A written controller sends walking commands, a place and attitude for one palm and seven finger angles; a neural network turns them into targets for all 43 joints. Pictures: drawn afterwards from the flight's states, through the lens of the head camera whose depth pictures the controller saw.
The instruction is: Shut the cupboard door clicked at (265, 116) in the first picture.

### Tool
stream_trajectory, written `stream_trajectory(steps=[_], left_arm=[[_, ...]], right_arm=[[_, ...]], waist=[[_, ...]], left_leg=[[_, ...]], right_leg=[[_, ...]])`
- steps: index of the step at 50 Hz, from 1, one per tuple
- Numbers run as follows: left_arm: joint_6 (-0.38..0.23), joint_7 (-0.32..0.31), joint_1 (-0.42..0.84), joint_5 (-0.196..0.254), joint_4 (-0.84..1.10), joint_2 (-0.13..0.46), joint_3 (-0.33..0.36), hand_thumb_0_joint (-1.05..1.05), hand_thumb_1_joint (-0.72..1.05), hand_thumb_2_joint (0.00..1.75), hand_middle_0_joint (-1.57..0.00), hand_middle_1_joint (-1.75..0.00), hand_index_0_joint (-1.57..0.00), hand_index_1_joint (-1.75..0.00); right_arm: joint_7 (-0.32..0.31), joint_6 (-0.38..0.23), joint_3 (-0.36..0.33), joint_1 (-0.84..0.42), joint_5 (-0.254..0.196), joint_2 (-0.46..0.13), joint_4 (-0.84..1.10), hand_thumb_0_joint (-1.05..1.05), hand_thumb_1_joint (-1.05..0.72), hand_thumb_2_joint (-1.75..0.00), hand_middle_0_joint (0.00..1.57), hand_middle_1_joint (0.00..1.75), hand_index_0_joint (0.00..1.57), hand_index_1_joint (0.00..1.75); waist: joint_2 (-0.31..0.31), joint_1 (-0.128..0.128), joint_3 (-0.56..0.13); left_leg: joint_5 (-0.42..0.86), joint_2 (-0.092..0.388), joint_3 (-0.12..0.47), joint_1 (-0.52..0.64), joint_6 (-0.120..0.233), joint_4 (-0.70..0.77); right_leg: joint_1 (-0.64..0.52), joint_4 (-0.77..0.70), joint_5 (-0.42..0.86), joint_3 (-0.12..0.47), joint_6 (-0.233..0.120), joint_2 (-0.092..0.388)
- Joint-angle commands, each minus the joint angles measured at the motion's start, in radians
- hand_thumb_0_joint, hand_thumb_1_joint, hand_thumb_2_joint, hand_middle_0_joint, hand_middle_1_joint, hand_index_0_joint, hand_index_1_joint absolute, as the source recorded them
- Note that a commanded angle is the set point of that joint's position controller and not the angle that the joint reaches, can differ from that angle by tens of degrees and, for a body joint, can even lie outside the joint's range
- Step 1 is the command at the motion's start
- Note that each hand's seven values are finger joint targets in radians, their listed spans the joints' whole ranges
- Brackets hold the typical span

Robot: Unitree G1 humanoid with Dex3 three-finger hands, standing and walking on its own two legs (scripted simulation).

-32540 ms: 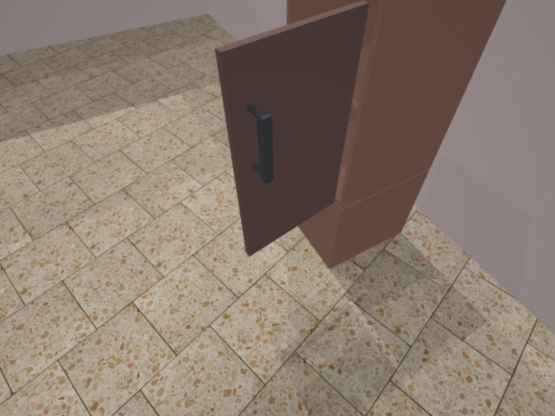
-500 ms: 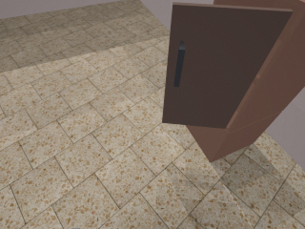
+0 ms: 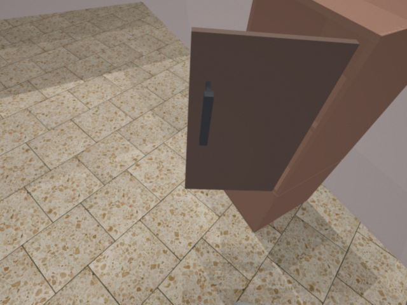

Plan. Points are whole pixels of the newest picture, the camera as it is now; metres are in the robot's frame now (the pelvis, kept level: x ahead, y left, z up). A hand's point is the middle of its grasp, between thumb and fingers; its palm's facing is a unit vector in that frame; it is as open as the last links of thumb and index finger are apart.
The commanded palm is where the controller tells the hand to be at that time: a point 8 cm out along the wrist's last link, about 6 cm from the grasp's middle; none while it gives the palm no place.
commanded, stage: come to a stop and stand still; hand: left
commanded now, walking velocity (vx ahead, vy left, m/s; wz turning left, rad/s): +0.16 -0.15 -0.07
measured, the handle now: (205, 115) +0.52 +0.02 +0.06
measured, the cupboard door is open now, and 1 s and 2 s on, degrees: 60 60 60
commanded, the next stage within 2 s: look again from close up in 1.24 s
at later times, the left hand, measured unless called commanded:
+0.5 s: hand (151, 284) +0.19 +0.12 -0.17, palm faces +0.00 -0.98 -0.19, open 7.4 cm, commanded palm none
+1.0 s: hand out of the picture +0.06 +0.16 -0.17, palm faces +0.01 -0.97 -0.24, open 7.4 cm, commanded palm none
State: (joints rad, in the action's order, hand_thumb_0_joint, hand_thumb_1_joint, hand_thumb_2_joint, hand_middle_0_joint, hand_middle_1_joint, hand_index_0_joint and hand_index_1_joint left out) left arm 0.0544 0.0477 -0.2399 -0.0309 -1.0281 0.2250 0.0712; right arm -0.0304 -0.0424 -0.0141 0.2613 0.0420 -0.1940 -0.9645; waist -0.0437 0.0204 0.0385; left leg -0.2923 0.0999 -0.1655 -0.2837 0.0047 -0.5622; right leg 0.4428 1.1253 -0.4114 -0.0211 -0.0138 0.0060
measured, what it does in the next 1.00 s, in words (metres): steps on the spot: right foot, then left foot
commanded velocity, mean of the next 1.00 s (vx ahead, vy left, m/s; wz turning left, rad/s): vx -0.08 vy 0.05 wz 0.00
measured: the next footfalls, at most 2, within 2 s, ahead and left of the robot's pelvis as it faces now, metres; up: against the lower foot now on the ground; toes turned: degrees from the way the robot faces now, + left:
right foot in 0.22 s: +0.16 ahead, -0.21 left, +0.00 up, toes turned -6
left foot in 0.58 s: +0.13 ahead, +0.06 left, +0.00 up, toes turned +3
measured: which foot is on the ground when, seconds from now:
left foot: down 0.00-0.22, up 0.24-0.56, down 0.58-1.00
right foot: up 0.00-0.20, down 0.22-0.58, up 0.60-0.86, down 0.88-1.00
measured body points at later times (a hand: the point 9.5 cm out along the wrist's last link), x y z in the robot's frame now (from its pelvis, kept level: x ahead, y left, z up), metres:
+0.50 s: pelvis +0.08 -0.05 +0.00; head +0.14 -0.05 +0.44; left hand +0.19 +0.17 -0.15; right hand +0.14 -0.31 -0.15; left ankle +0.07 +0.05 -0.69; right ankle +0.12 -0.20 -0.73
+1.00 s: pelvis +0.07 -0.03 +0.00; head +0.09 -0.04 +0.45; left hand +0.07 +0.21 -0.15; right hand +0.13 -0.26 -0.16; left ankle +0.09 +0.05 -0.73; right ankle +0.03 -0.16 -0.73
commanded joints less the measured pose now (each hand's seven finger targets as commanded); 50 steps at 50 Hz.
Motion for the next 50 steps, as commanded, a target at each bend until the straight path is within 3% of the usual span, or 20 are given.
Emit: stream_trajectory(steps=[1, 7, 9, 10, 11, 12, 15, 18, 26, 27, 28, 29, 33, 39, 42, 44, 45, 46, 47, 50], left_arm=[[-0.022, 0.006, 0.059, 0.005, 0.097, 0.031, 0.006, 0.00, 0.90, 0.90, -0.20, -0.30, -0.20, -0.30], [-0.035, -0.007, 0.093, 0.005, 0.106, 0.014, -0.009, 0.00, 0.90, 0.90, -0.20, -0.30, -0.20, -0.30], [-0.052, -0.023, -0.003, 0.007, 0.079, 0.046, -0.006, 0.00, 0.90, 0.90, -0.20, -0.30, -0.20, -0.30], [-0.066, -0.037, -0.054, 0.002, 0.061, 0.116, 0.005, 0.00, 0.90, 0.90, -0.20, -0.30, -0.20, -0.30], [-0.074, -0.054, -0.086, -0.002, 0.043, 0.195, 0.015, 0.00, 0.90, 0.90, -0.20, -0.30, -0.20, -0.30], [-0.077, -0.057, -0.107, 0.008, 0.041, 0.216, 0.007, 0.00, 0.90, 0.90, -0.20, -0.30, -0.20, -0.30], [-0.064, -0.086, 0.003, 0.005, 0.063, 0.179, 0.012, 0.00, 0.90, 0.90, -0.20, -0.30, -0.20, -0.30], [-0.048, -0.095, 0.059, 0.004, 0.091, 0.171, 0.020, 0.00, 0.90, 0.90, -0.20, -0.30, -0.20, -0.30], [-0.035, -0.085, 0.118, 0.001, 0.122, 0.140, 0.021, 0.00, 0.90, 0.90, -0.20, -0.30, -0.20, -0.30], [-0.027, -0.082, 0.091, 0.009, 0.123, 0.111, 0.014, 0.00, 0.90, 0.90, -0.20, -0.30, -0.20, -0.30], [-0.014, -0.081, 0.045, 0.012, 0.133, 0.044, 0.004, 0.00, 0.90, 0.90, -0.20, -0.30, -0.20, -0.30], [-0.007, -0.082, 0.056, 0.016, 0.139, 0.036, -0.002, 0.00, 0.90, 0.90, -0.20, -0.30, -0.20, -0.30], [-0.001, -0.074, 0.015, 0.008, 0.089, 0.059, 0.005, 0.00, 0.90, 0.90, -0.20, -0.30, -0.20, -0.30], [-0.021, -0.073, 0.000, 0.015, 0.057, 0.029, -0.030, 0.00, 0.90, 0.90, -0.20, -0.30, -0.20, -0.30], [-0.033, -0.080, -0.093, 0.015, 0.002, 0.032, -0.036, 0.00, 0.90, 0.90, -0.20, -0.30, -0.20, -0.30], [-0.050, -0.082, -0.074, 0.013, -0.010, 0.063, -0.044, 0.00, 0.90, 0.90, -0.20, -0.30, -0.20, -0.30], [-0.074, -0.123, -0.170, -0.008, 0.008, 0.066, -0.063, 0.00, 0.90, 0.90, -0.20, -0.30, -0.20, -0.30], [-0.088, -0.121, -0.097, 0.007, 0.030, 0.093, -0.055, 0.00, 0.90, 0.90, -0.20, -0.30, -0.20, -0.30], [-0.093, -0.116, -0.085, 0.014, 0.051, 0.069, -0.058, 0.00, 0.90, 0.90, -0.20, -0.30, -0.20, -0.30], [-0.096, -0.108, -0.114, 0.018, 0.050, 0.066, -0.059, 0.00, 0.90, 0.90, -0.20, -0.30, -0.20, -0.30]], right_arm=[[-0.017, -0.009, -0.054, 0.104, 0.000, -0.203, -0.004, 0.00, -0.90, -0.90, 0.20, 0.30, 0.20, 0.30], [-0.002, 0.019, -0.069, 0.080, -0.006, -0.201, -0.021, 0.00, -0.90, -0.90, 0.20, 0.30, 0.20, 0.30], [0.001, 0.030, -0.065, 0.064, -0.014, -0.177, -0.023, 0.00, -0.90, -0.90, 0.20, 0.30, 0.20, 0.30], [0.009, 0.031, -0.061, 0.092, -0.024, -0.136, -0.024, 0.00, -0.90, -0.90, 0.20, 0.30, 0.20, 0.30], [0.016, 0.034, -0.046, 0.117, -0.035, -0.065, -0.014, 0.00, -0.90, -0.90, 0.20, 0.30, 0.20, 0.30], [0.008, 0.053, -0.044, 0.114, -0.046, -0.065, -0.006, 0.00, -0.90, -0.90, 0.20, 0.30, 0.20, 0.30], [-0.007, 0.072, -0.050, 0.096, -0.044, -0.098, -0.019, 0.00, -0.90, -0.90, 0.20, 0.30, 0.20, 0.30], [0.006, 0.081, -0.051, 0.040, -0.042, -0.092, -0.004, 0.00, -0.90, -0.90, 0.20, 0.30, 0.20, 0.30], [0.024, 0.077, -0.049, 0.089, -0.030, -0.067, 0.018, 0.00, -0.90, -0.90, 0.20, 0.30, 0.20, 0.30], [0.025, 0.067, -0.053, 0.102, -0.027, -0.106, 0.018, 0.00, -0.90, -0.90, 0.20, 0.30, 0.20, 0.30], [0.024, 0.057, -0.066, 0.074, -0.017, -0.178, 0.040, 0.00, -0.90, -0.90, 0.20, 0.30, 0.20, 0.30], [0.016, 0.064, -0.070, 0.028, -0.007, -0.228, 0.073, 0.00, -0.90, -0.90, 0.20, 0.30, 0.20, 0.30], [-0.013, 0.049, -0.040, -0.090, -0.012, -0.145, 0.088, 0.00, -0.90, -0.90, 0.20, 0.30, 0.20, 0.30], [-0.012, 0.040, -0.039, -0.020, -0.025, -0.135, 0.016, 0.00, -0.90, -0.90, 0.20, 0.30, 0.20, 0.30], [-0.007, 0.038, -0.032, -0.042, -0.041, -0.117, -0.006, 0.00, -0.90, -0.90, 0.20, 0.30, 0.20, 0.30], [0.004, 0.039, -0.024, -0.031, -0.048, -0.072, -0.018, 0.00, -0.90, -0.90, 0.20, 0.30, 0.20, 0.30], [0.007, 0.020, -0.019, -0.096, -0.042, -0.116, 0.066, 0.00, -0.90, -0.90, 0.20, 0.30, 0.20, 0.30], [0.016, 0.025, -0.020, 0.004, -0.036, -0.085, 0.043, 0.00, -0.90, -0.90, 0.20, 0.30, 0.20, 0.30], [0.020, 0.030, -0.020, 0.009, -0.033, -0.108, 0.046, 0.00, -0.90, -0.90, 0.20, 0.30, 0.20, 0.30], [0.015, 0.014, -0.011, 0.009, -0.029, -0.097, 0.045, 0.00, -0.90, -0.90, 0.20, 0.30, 0.20, 0.30]], waist=[[0.179, 0.013, -0.014], [0.256, 0.011, -0.014], [0.184, -0.043, -0.057], [0.053, -0.057, -0.108], [-0.157, -0.062, -0.160], [-0.133, -0.069, -0.173], [-0.268, -0.055, -0.167], [-0.131, -0.047, -0.154], [-0.141, 0.018, -0.110], [-0.021, 0.016, -0.118], [0.271, 0.000, -0.102], [0.337, 0.008, -0.060], [0.220, -0.040, -0.030], [0.159, -0.011, -0.093], [0.095, -0.044, -0.071], [0.025, -0.012, -0.010], [0.053, -0.048, 0.015], [0.013, 0.017, -0.111], [-0.030, 0.008, -0.116], [0.093, -0.008, -0.092]], left_leg=[[0.264, 0.268, 0.179, 0.129, 0.105, 0.316], [0.385, 0.209, 0.065, 0.081, 0.076, 0.203], [0.416, 0.137, 0.027, 0.074, 0.013, 0.056], [0.248, 0.087, 0.007, -0.039, -0.027, -0.041], [-0.200, -0.029, -0.016, -0.167, -0.059, -0.185], [-0.371, -0.034, 0.067, -0.092, -0.046, -0.304], [-0.342, -0.044, 0.160, -0.202, -0.051, -0.494], [-0.257, -0.062, 0.168, -0.182, -0.057, -0.507], [0.049, -0.082, 0.123, 0.066, -0.043, 0.001], [0.145, -0.033, 0.173, 0.155, -0.026, 0.121], [0.283, 0.165, 0.407, 0.122, 0.047, 0.226], [0.315, 0.259, 0.482, -0.023, 0.152, 0.290], [0.434, 0.165, 0.323, 0.012, 0.165, 0.241], [0.567, 0.153, 0.301, 0.198, 0.172, 0.214], [0.321, 0.090, 0.280, 0.087, 0.101, 0.200], [0.109, 0.002, 0.236, 0.065, 0.028, 0.217], [0.353, -0.006, 0.198, 0.119, 0.011, -0.010], [0.213, 0.005, 0.202, 0.124, 0.023, 0.040], [0.193, 0.016, 0.219, 0.119, 0.037, 0.061], [0.333, 0.018, 0.234, 0.118, 0.055, 0.091]], right_leg=[[0.113, -0.128, 0.092, 0.014, 0.034, 0.068], [-0.091, -0.470, 0.202, -0.090, 0.038, 0.019], [-0.263, -0.672, 0.376, -0.088, 0.032, 0.008], [-0.428, -0.681, 0.647, 0.018, 0.008, 0.115], [-0.539, -0.680, 0.973, 0.207, -0.075, 0.324], [-0.429, -0.704, 1.097, 0.199, -0.138, 0.403], [-0.469, -0.653, 1.261, 0.217, -0.199, 0.386], [-0.385, -0.680, 1.051, 0.145, -0.187, 0.371], [-0.151, -0.668, 0.498, 0.092, -0.094, 0.279], [-0.080, -0.585, 0.326, 0.064, -0.050, 0.221], [-0.008, -0.450, -0.011, -0.027, 0.023, 0.078], [-0.048, -0.292, -0.172, -0.005, 0.035, 0.019], [-0.006, -0.067, -0.062, 0.087, 0.033, 0.018], [-0.137, -0.462, -0.019, 0.023, 0.038, 0.021], [-0.306, -0.731, 0.212, 0.054, 0.019, 0.036], [-0.258, -0.812, 0.247, 0.159, -0.028, 0.132], [-0.170, -0.766, 0.606, 0.204, -0.007, 0.134], [-0.243, -0.706, 0.388, 0.151, -0.033, 0.128], [-0.226, -0.690, 0.263, 0.133, -0.036, 0.092], [-0.221, -0.657, 0.257, 0.100, -0.038, 0.067]])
